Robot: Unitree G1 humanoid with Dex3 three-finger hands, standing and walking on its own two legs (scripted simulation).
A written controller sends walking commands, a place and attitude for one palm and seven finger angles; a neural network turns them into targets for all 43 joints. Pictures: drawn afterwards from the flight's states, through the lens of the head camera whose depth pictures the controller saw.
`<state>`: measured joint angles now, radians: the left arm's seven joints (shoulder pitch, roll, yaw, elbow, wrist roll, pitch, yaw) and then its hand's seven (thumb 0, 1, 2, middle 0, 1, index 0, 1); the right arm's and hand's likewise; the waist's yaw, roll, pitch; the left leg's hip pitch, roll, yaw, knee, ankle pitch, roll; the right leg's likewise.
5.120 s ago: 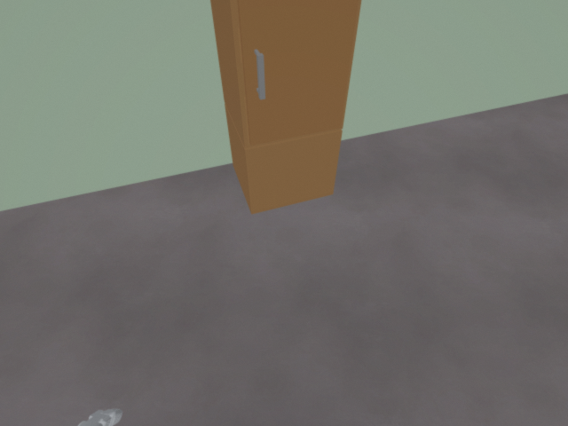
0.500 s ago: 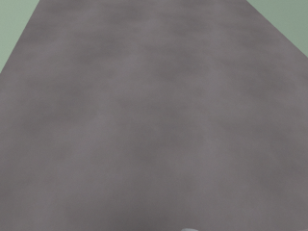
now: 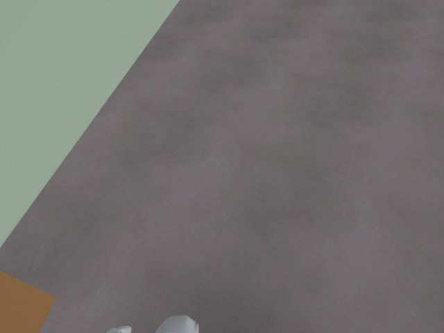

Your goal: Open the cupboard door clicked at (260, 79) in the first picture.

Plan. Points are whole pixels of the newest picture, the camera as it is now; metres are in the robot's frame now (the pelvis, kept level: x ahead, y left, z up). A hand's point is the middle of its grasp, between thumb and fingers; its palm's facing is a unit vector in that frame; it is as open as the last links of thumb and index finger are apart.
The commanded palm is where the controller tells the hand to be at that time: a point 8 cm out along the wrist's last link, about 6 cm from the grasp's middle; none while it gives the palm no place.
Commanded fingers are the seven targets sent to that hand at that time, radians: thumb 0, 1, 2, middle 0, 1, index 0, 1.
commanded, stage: turn to face it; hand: left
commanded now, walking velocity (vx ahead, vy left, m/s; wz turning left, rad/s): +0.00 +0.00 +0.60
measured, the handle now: out of the picture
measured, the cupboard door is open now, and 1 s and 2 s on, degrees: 0 0 0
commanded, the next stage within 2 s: none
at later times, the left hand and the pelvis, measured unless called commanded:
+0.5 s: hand out of the picture +0.02 +0.29 -0.16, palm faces +0.30 -0.92 -0.26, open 7.3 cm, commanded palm none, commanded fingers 0.00 0.90 0.90 -0.20 -0.30 -0.20 -0.30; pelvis -0.01 +0.05 +0.00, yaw +16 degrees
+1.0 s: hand out of the picture -0.06 +0.22 -0.16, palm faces +0.55 -0.80 -0.25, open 7.3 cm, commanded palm none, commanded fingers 0.00 0.90 0.90 -0.20 -0.30 -0.20 -0.30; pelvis -0.01 +0.02 +0.00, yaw +36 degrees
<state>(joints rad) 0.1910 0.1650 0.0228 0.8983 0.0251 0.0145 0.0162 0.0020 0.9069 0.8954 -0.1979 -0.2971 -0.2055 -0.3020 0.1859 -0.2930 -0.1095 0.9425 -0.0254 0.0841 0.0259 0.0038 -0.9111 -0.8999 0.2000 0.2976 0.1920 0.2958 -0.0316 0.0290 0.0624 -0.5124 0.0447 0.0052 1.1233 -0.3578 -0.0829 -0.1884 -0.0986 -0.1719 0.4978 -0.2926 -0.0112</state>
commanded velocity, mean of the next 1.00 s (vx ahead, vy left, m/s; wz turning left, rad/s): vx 0.00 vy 0.00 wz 0.60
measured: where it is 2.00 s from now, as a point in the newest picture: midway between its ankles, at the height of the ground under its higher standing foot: outside the picture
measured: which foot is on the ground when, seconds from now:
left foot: up 0.00-0.18, down 0.20-0.66, up 0.68-1.00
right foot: down 0.00-0.20, up 0.22-0.64, down 0.66-1.00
